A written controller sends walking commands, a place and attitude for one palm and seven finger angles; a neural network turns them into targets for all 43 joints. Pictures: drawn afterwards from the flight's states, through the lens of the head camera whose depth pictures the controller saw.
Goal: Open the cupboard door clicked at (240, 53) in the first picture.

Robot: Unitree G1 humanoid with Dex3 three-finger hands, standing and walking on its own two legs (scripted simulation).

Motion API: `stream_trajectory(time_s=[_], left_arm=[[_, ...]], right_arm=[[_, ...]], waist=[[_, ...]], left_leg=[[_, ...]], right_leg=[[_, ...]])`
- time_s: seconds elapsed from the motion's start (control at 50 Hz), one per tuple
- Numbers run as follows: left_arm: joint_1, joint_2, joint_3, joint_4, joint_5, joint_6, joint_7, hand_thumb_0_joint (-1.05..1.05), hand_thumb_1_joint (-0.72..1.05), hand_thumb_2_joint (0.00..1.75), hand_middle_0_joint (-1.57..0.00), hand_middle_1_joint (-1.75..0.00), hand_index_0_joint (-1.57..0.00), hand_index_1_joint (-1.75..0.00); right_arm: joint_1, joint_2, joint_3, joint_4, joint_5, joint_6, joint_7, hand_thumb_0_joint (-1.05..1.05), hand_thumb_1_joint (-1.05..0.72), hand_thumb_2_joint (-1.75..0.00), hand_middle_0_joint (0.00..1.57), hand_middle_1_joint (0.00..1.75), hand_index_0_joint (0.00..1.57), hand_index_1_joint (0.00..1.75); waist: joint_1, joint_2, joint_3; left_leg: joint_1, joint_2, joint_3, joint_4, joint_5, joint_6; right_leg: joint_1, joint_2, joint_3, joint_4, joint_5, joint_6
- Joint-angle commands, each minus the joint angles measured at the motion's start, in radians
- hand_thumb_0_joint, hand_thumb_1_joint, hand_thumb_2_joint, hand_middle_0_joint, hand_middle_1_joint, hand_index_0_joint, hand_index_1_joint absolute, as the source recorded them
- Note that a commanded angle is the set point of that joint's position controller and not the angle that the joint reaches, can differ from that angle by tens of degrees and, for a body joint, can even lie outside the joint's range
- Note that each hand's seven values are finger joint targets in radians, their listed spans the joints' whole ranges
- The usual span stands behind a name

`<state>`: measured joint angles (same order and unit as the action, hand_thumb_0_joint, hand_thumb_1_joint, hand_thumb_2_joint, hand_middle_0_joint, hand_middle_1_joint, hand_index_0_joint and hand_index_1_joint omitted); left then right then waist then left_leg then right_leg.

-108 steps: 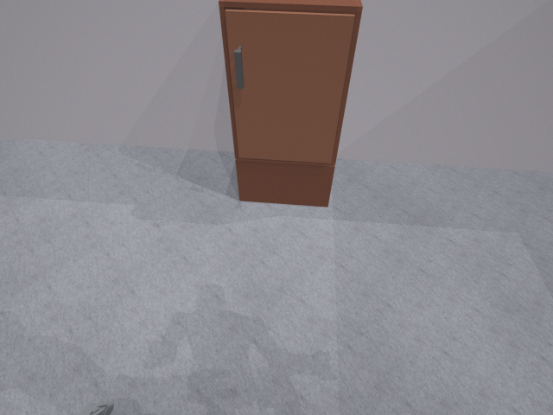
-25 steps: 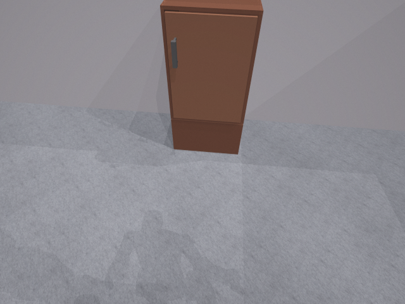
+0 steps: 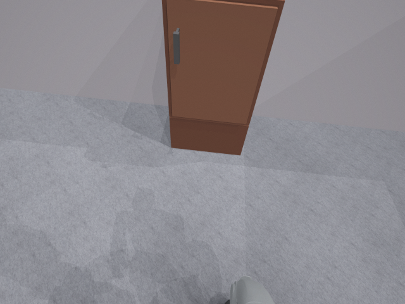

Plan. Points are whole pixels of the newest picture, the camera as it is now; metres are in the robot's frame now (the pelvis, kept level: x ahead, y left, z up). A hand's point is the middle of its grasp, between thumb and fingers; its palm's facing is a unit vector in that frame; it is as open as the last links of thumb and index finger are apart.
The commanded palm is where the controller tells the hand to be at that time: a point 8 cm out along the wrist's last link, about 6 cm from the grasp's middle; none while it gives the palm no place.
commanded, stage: walk to a spot facing it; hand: left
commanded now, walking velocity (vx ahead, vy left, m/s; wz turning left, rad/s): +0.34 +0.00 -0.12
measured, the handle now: (177, 46) +1.05 +0.13 -0.04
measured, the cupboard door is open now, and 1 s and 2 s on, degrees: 0 0 0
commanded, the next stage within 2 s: take the last steps up to it in 0.12 s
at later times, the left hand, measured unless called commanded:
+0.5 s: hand (137, 279) +0.20 +0.15 -0.17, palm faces +0.06 -0.98 -0.19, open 7.2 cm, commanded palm none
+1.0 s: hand (154, 185) +0.46 +0.15 -0.17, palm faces -0.11 -0.97 -0.22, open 7.3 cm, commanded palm none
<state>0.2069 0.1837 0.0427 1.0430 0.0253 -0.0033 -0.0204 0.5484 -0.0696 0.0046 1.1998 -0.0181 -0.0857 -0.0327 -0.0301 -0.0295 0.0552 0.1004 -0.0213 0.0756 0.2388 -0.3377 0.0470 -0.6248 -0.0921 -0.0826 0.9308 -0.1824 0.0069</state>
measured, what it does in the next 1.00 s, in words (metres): walks ahead: right foot, then left foot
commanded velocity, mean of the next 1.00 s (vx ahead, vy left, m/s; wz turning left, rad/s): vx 0.27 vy -0.01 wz -0.08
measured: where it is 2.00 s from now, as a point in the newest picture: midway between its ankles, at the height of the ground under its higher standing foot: (210, 257)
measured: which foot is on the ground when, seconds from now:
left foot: down 0.00-0.14, up 0.16-0.58, down 0.60-1.00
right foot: up 0.00-0.14, down 0.16-0.62, up 0.64-1.00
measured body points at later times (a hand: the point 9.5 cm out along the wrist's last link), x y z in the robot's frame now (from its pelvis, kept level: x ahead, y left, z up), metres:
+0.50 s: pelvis +0.21 -0.03 +0.00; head +0.21 -0.03 +0.45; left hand +0.20 +0.20 -0.16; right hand +0.28 -0.26 -0.15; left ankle +0.28 +0.12 -0.71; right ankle +0.21 -0.10 -0.74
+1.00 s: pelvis +0.38 -0.04 +0.00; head +0.40 -0.05 +0.44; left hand +0.46 +0.20 -0.15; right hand +0.28 -0.24 -0.16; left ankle +0.30 +0.10 -0.74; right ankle +0.45 -0.17 -0.73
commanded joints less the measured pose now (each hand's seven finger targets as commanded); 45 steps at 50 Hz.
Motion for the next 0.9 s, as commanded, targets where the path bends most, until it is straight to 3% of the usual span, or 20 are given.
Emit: stream_trajectory(time_s=[0.0,0.06,0.1,0.12,0.14,0.16,0.18,0.22,0.28,0.34,0.48,0.52,0.56,0.58,0.6,0.62,0.64,0.68,0.74,0.88], left_arm=[[-0.156,0.007,-0.001,-0.106,-0.013,-0.031,-0.007,0.0,0.9,0.9,-0.2,-0.3,-0.2,-0.3],[-0.025,0.036,0.011,-0.071,-0.005,-0.04,0.003,0.0,0.9,0.9,-0.2,-0.3,-0.2,-0.3],[0.209,0.088,0.035,-0.005,0.006,-0.054,0.012,0.0,0.9,0.9,-0.2,-0.3,-0.2,-0.3],[0.337,0.18,0.056,0.022,0.016,-0.066,0.026,0.0,0.9,0.9,-0.2,-0.3,-0.2,-0.3],[0.371,0.25,0.072,0.038,0.0,-0.065,0.032,0.0,0.9,0.9,-0.2,-0.3,-0.2,-0.3],[0.297,0.227,0.07,0.022,-0.019,-0.058,0.034,0.0,0.9,0.9,-0.2,-0.3,-0.2,-0.3],[0.198,0.185,0.055,0.001,-0.017,-0.056,0.034,0.0,0.9,0.9,-0.2,-0.3,-0.2,-0.3],[0.065,0.087,0.024,-0.027,-0.014,-0.062,0.043,0.0,0.9,0.9,-0.2,-0.3,-0.2,-0.3],[0.064,0.05,0.007,-0.023,-0.003,-0.069,0.044,0.0,0.9,0.9,-0.2,-0.3,-0.2,-0.3],[0.09,0.06,0.013,-0.016,-0.001,-0.069,0.04,0.0,0.9,0.9,-0.2,-0.3,-0.2,-0.3],[0.194,0.113,0.027,0.02,0.0,-0.063,0.023,0.0,0.9,0.9,-0.2,-0.3,-0.2,-0.3],[0.205,0.111,0.03,0.029,-0.001,-0.06,0.023,0.0,0.9,0.9,-0.2,-0.3,-0.2,-0.3],[0.2,0.086,0.026,0.032,-0.009,-0.055,0.025,0.0,0.9,0.9,-0.2,-0.3,-0.2,-0.3],[0.21,0.045,0.018,0.021,-0.015,-0.056,0.019,0.0,0.9,0.9,-0.2,-0.3,-0.2,-0.3],[0.182,0.018,0.009,-0.005,-0.013,-0.062,0.015,0.0,0.9,0.9,-0.2,-0.3,-0.2,-0.3],[0.128,0.055,0.015,-0.026,-0.003,-0.061,0.019,0.0,0.9,0.9,-0.2,-0.3,-0.2,-0.3],[0.119,0.055,0.021,-0.009,0.005,-0.053,0.021,0.0,0.9,0.9,-0.2,-0.3,-0.2,-0.3],[0.114,0.032,0.025,0.004,0.004,-0.042,0.01,0.0,0.9,0.9,-0.2,-0.3,-0.2,-0.3],[0.155,-0.015,0.021,0.012,0.006,-0.021,0.005,0.0,0.9,0.9,-0.2,-0.3,-0.2,-0.3],[0.008,-0.006,0.019,-0.046,0.002,-0.018,-0.006,0.0,0.9,0.9,-0.2,-0.3,-0.2,-0.3]], right_arm=[[0.072,-0.171,-0.036,-0.01,0.003,-0.012,-0.018,0.0,-0.9,-0.9,0.2,0.3,0.2,0.3],[0.049,-0.205,-0.05,-0.005,0.006,-0.007,-0.02,0.0,-0.9,-0.9,0.2,0.3,0.2,0.3],[0.013,-0.215,-0.054,-0.021,0.009,-0.003,-0.016,0.0,-0.9,-0.9,0.2,0.3,0.2,0.3],[0.043,-0.174,-0.049,-0.038,0.021,-0.002,-0.001,0.0,-0.9,-0.9,0.2,0.3,0.2,0.3],[0.097,-0.126,-0.045,-0.057,0.025,-0.004,-0.002,0.0,-0.9,-0.9,0.2,0.3,0.2,0.3],[0.02,-0.146,-0.055,-0.067,0.025,0.004,-0.002,0.0,-0.9,-0.9,0.2,0.3,0.2,0.3],[-0.034,-0.125,-0.057,-0.075,0.021,0.011,0.006,0.0,-0.9,-0.9,0.2,0.3,0.2,0.3],[-0.071,-0.098,-0.052,-0.082,0.003,0.036,0.011,0.0,-0.9,-0.9,0.2,0.3,0.2,0.3],[-0.043,-0.073,-0.047,-0.087,-0.008,0.07,0.016,0.0,-0.9,-0.9,0.2,0.3,0.2,0.3],[-0.109,-0.066,-0.049,-0.125,-0.009,0.076,0.029,0.0,-0.9,-0.9,0.2,0.3,0.2,0.3],[-0.336,-0.119,-0.054,-0.206,-0.006,0.04,0.046,0.0,-0.9,-0.9,0.2,0.3,0.2,0.3],[-0.335,-0.129,-0.055,-0.207,-0.004,0.03,0.043,0.0,-0.9,-0.9,0.2,0.3,0.2,0.3],[-0.226,-0.163,-0.059,-0.164,-0.005,0.013,0.031,0.0,-0.9,-0.9,0.2,0.3,0.2,0.3],[-0.115,-0.244,-0.076,-0.135,-0.012,0.004,0.021,0.0,-0.9,-0.9,0.2,0.3,0.2,0.3],[-0.025,-0.316,-0.093,-0.116,-0.014,0.011,0.016,0.0,-0.9,-0.9,0.2,0.3,0.2,0.3],[-0.022,-0.307,-0.087,-0.119,-0.011,0.024,0.012,0.0,-0.9,-0.9,0.2,0.3,0.2,0.3],[-0.067,-0.251,-0.073,-0.123,-0.012,0.019,0.008,0.0,-0.9,-0.9,0.2,0.3,0.2,0.3],[-0.156,-0.196,-0.058,-0.144,-0.007,0.012,0.005,0.0,-0.9,-0.9,0.2,0.3,0.2,0.3],[-0.175,-0.183,-0.064,-0.149,-0.007,0.001,0.002,0.0,-0.9,-0.9,0.2,0.3,0.2,0.3],[-0.136,-0.211,-0.077,-0.109,-0.012,0.013,0.009,0.0,-0.9,-0.9,0.2,0.3,0.2,0.3]], waist=[[-0.014,0.164,0.119],[0.049,0.149,0.037],[0.156,0.114,-0.072],[0.194,-0.049,-0.196],[0.142,-0.197,-0.287],[0.139,-0.068,-0.193],[0.103,-0.046,-0.078],[0.027,0.045,0.046],[-0.02,-0.031,0.043],[-0.015,-0.054,0.032],[0.059,-0.071,0.026],[0.051,-0.055,0.019],[0.001,0.04,-0.034],[-0.04,0.218,-0.101],[-0.063,0.378,-0.102],[-0.068,0.252,-0.046],[-0.051,0.238,-0.017],[-0.008,0.121,0.061],[0.032,0.096,0.037],[0.005,0.182,0.058]], left_leg=[[-0.079,0.233,-0.061,-0.04,0.733,0.085],[-0.041,0.258,-0.035,0.143,1.018,0.077],[-0.172,0.22,-0.017,0.464,0.914,0.034],[-0.405,0.126,0.01,0.789,0.516,0.005],[-0.592,-0.006,-0.018,1.165,-0.195,-0.024],[-0.622,0.054,-0.117,1.226,-0.171,0.006],[-0.641,0.096,-0.11,1.222,-0.081,0.004],[-0.575,0.156,-0.111,1.122,0.0,-0.009],[-0.51,0.166,-0.069,0.957,0.01,-0.04],[-0.501,0.167,-0.021,0.767,0.074,-0.062],[-0.507,0.124,0.034,0.45,0.057,-0.065],[-0.44,0.114,0.05,0.353,0.069,-0.066],[-0.196,0.115,0.045,0.194,0.121,-0.056],[-0.014,0.278,-0.176,0.122,0.129,0.008],[0.063,0.484,-0.395,0.017,0.201,0.108],[0.013,0.516,-0.415,0.008,0.181,0.157],[-0.061,0.465,-0.335,-0.012,0.19,0.133],[-0.187,0.414,-0.224,-0.039,0.197,0.111],[-0.225,0.357,-0.093,-0.056,0.254,0.099],[-0.195,0.318,0.01,-0.027,0.288,0.095]], right_leg=[[0.059,0.05,-0.068,-0.231,0.044,-0.037],[0.243,0.105,-0.078,-0.284,0.022,-0.084],[0.576,0.103,-0.049,-0.388,0.078,-0.111],[0.826,-0.12,0.218,-0.424,0.112,-0.188],[0.889,-0.387,0.643,-0.545,0.225,-0.298],[0.766,-0.374,0.601,-0.634,0.081,-0.308],[0.6,-0.335,0.527,-0.692,-0.068,-0.266],[0.303,-0.263,0.309,-0.718,-0.035,-0.205],[0.184,-0.19,0.157,-0.744,0.032,-0.178],[0.177,-0.141,0.125,-0.766,-0.014,-0.185],[0.38,-0.145,0.211,-0.725,-0.075,-0.199],[0.404,-0.14,0.203,-0.671,-0.027,-0.183],[0.334,-0.071,0.134,-0.494,0.028,-0.134],[0.191,0.022,0.059,-0.258,-0.045,-0.083],[0.015,0.097,-0.04,0.01,-0.366,-0.041],[-0.037,0.056,0.027,0.138,-0.388,-0.048],[-0.04,0.024,0.059,0.201,-0.322,-0.045],[-0.021,-0.013,0.073,0.234,-0.211,-0.032],[0.026,-0.028,0.052,0.174,-0.112,-0.007],[0.119,-0.012,-0.04,-0.222,-0.07,-0.001]])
